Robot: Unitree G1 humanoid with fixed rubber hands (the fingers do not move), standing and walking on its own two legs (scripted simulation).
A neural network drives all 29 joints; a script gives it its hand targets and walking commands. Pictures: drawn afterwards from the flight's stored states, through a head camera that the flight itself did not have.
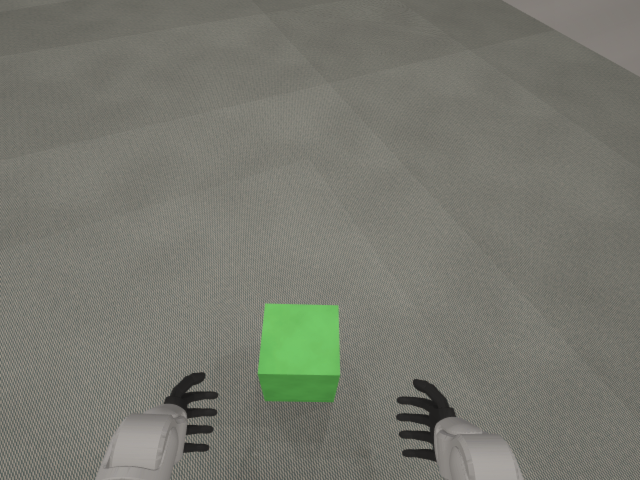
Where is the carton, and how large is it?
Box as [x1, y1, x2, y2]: [258, 304, 339, 401]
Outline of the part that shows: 265,304 258,366 258,376 264,399 284,401 333,401 339,377 338,306 303,304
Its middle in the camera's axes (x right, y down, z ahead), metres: -0.06 +0.34 +1.14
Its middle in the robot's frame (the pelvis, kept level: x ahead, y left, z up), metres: +0.51 +0.02 -0.64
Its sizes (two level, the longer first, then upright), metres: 0.210 0.200 0.250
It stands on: the floor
